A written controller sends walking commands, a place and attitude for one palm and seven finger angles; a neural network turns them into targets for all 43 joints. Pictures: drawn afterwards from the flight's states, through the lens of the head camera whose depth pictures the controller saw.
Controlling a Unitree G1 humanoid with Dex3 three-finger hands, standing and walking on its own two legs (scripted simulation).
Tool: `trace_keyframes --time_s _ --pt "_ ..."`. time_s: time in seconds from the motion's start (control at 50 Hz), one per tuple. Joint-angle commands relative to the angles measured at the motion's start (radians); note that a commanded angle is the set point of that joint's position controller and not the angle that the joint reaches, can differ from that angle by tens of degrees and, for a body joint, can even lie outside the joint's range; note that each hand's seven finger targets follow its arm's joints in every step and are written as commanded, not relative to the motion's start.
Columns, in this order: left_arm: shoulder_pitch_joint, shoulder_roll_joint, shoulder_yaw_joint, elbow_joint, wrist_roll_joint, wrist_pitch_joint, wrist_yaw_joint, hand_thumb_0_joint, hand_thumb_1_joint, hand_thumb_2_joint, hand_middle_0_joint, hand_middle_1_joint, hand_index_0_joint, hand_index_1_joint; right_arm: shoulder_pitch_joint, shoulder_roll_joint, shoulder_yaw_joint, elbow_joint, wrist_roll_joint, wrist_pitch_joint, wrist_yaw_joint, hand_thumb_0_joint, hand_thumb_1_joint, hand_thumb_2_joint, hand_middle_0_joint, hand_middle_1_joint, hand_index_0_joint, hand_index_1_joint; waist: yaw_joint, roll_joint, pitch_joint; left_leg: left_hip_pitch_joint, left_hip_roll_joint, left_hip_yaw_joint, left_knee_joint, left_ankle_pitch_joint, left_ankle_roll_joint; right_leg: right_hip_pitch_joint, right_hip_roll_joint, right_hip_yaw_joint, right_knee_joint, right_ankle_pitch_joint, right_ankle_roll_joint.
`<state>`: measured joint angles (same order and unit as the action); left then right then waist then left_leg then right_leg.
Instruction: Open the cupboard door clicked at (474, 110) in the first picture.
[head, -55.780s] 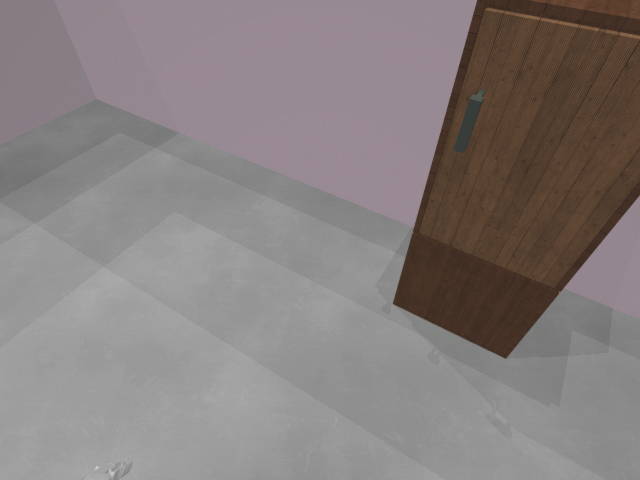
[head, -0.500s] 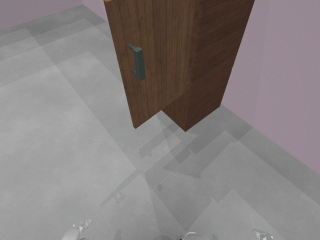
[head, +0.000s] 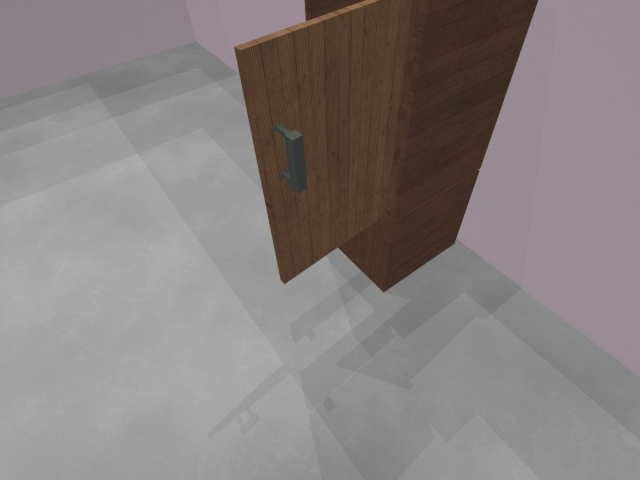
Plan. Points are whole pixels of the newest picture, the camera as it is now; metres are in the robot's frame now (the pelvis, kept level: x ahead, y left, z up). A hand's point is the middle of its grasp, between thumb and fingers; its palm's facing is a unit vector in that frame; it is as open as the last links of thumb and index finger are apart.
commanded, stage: let the arm hang, fingers relaxed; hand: left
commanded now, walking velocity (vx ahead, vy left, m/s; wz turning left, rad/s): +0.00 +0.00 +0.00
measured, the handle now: (289, 158) +0.63 +0.10 +0.04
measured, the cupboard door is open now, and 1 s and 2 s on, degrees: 94 94 94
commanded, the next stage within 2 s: look to check the result in 0.34 s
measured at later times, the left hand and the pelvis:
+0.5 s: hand out of the picture +0.12 +0.22 -0.16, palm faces -0.03 -0.95 -0.30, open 7.4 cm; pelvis +0.03 +0.00 +0.00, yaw +0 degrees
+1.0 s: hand out of the picture +0.13 +0.23 -0.15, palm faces -0.02 -0.94 -0.34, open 7.4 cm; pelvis +0.05 -0.01 +0.00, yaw -1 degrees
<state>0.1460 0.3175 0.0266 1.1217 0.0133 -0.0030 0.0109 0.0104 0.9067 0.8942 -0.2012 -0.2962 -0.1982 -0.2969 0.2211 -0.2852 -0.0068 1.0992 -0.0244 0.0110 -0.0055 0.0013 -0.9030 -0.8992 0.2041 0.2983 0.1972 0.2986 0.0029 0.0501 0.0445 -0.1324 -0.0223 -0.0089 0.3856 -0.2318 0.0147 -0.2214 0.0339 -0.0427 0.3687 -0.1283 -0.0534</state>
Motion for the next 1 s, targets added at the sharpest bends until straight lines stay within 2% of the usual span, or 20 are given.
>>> trace_keyframes --time_s 0.0,0.06,0.12,0.28,0.3,0.34,0.44,0.5,0.56,0.66,0.76,0.98 --pt "-0.046 0.165 0.030 -0.052 -0.002 -0.031 0.007 0.000 0.900 0.900 -0.200 -0.300 -0.200 -0.300 -0.011 -0.180 -0.036 -0.038 0.005 -0.027 -0.010 0.000 -0.900 -0.900 0.200 0.300 0.200 0.300 -0.004 -0.083 -0.037 -0.059 0.118 -0.091 -0.096 0.052 0.032 0.085 -0.146 0.163 -0.088 -0.056 -0.013" --pt "-0.067 0.165 0.027 -0.049 -0.004 -0.033 0.009 0.000 0.900 0.900 -0.200 -0.300 -0.200 -0.300 -0.026 -0.181 -0.031 -0.030 0.006 -0.031 -0.012 0.000 -0.900 -0.900 0.200 0.300 0.200 0.300 -0.006 -0.068 -0.056 -0.046 0.130 -0.096 -0.113 0.116 0.026 0.123 -0.150 0.146 -0.057 0.072 -0.011" --pt "-0.073 0.168 0.027 -0.048 -0.003 -0.035 0.011 0.000 0.900 0.900 -0.200 -0.300 -0.200 -0.300 -0.043 -0.180 -0.030 -0.029 0.006 -0.032 -0.013 0.000 -0.900 -0.900 0.200 0.300 0.200 0.300 -0.006 -0.064 -0.067 -0.026 0.131 -0.093 -0.115 0.153 0.022 0.137 -0.154 0.137 -0.049 0.131 -0.008" --pt "-0.090 0.168 0.026 -0.052 -0.002 -0.036 0.010 0.000 0.900 0.900 -0.200 -0.300 -0.200 -0.300 -0.082 -0.187 -0.028 -0.026 0.005 -0.032 -0.014 0.000 -0.900 -0.900 0.200 0.300 0.200 0.300 -0.007 -0.026 -0.067 0.000 0.130 -0.084 -0.128 0.156 0.014 0.146 -0.155 0.144 -0.064 0.146 -0.007" --pt "-0.092 0.172 0.028 -0.054 -0.001 -0.036 0.010 0.000 0.900 0.900 -0.200 -0.300 -0.200 -0.300 -0.083 -0.190 -0.028 -0.028 0.006 -0.032 -0.015 0.000 -0.900 -0.900 0.200 0.300 0.200 0.300 -0.007 -0.037 -0.066 0.001 0.131 -0.080 -0.127 0.158 0.014 0.145 -0.151 0.142 -0.065 0.146 -0.006" --pt "-0.094 0.169 0.027 -0.052 -0.002 -0.036 0.010 0.000 0.900 0.900 -0.200 -0.300 -0.200 -0.300 -0.087 -0.187 -0.027 -0.026 0.005 -0.033 -0.016 0.000 -0.900 -0.900 0.200 0.300 0.200 0.300 -0.008 -0.013 -0.069 0.006 0.131 -0.081 -0.130 0.165 0.012 0.155 -0.156 0.143 -0.067 0.160 -0.007" --pt "-0.092 0.172 0.028 -0.051 -0.003 -0.039 0.010 0.000 0.900 0.900 -0.200 -0.300 -0.200 -0.300 -0.091 -0.197 -0.028 -0.030 0.006 -0.032 -0.019 0.000 -0.900 -0.900 0.200 0.300 0.200 0.300 -0.012 -0.043 -0.098 0.034 0.134 -0.076 -0.125 0.188 0.010 0.172 -0.156 0.146 -0.067 0.209 -0.008" --pt "-0.088 0.171 0.029 -0.052 -0.003 -0.039 0.010 0.000 0.900 0.900 -0.200 -0.300 -0.200 -0.300 -0.088 -0.196 -0.027 -0.032 0.008 -0.031 -0.019 0.000 -0.900 -0.900 0.200 0.300 0.200 0.300 -0.009 -0.035 -0.089 0.032 0.133 -0.072 -0.122 0.186 0.012 0.175 -0.154 0.142 -0.074 0.211 -0.007" --pt "-0.084 0.176 0.027 -0.047 -0.005 -0.041 0.011 0.000 0.900 0.900 -0.200 -0.300 -0.200 -0.300 -0.090 -0.203 -0.029 -0.031 0.007 -0.030 -0.020 0.000 -0.900 -0.900 0.200 0.300 0.200 0.300 -0.013 -0.047 -0.104 0.052 0.135 -0.070 -0.119 0.198 0.009 0.177 -0.159 0.146 -0.073 0.239 -0.008" --pt "-0.082 0.180 0.026 -0.045 -0.006 -0.041 0.012 0.000 0.900 0.900 -0.200 -0.300 -0.200 -0.300 -0.088 -0.208 -0.029 -0.030 0.008 -0.029 -0.023 0.000 -0.900 -0.900 0.200 0.300 0.200 0.300 -0.014 -0.029 -0.115 0.069 0.140 -0.066 -0.114 0.247 0.007 0.186 -0.158 0.143 -0.059 0.302 -0.012" --pt "-0.084 0.185 0.025 -0.045 -0.006 -0.041 0.012 0.000 0.900 0.900 -0.200 -0.300 -0.200 -0.300 -0.089 -0.211 -0.030 -0.030 0.009 -0.026 -0.021 0.000 -0.900 -0.900 0.200 0.300 0.200 0.300 -0.015 -0.055 -0.103 0.068 0.141 -0.063 -0.121 0.210 0.008 0.182 -0.157 0.147 -0.072 0.272 -0.009" --pt "-0.095 0.192 0.025 -0.048 -0.005 -0.041 0.010 0.000 0.900 0.900 -0.200 -0.300 -0.200 -0.300 -0.094 -0.217 -0.029 -0.031 0.008 -0.029 -0.020 0.000 -0.900 -0.900 0.200 0.300 0.200 0.300 -0.013 -0.043 -0.089 0.062 0.143 -0.063 -0.134 0.205 0.007 0.180 -0.154 0.154 -0.076 0.256 -0.010"
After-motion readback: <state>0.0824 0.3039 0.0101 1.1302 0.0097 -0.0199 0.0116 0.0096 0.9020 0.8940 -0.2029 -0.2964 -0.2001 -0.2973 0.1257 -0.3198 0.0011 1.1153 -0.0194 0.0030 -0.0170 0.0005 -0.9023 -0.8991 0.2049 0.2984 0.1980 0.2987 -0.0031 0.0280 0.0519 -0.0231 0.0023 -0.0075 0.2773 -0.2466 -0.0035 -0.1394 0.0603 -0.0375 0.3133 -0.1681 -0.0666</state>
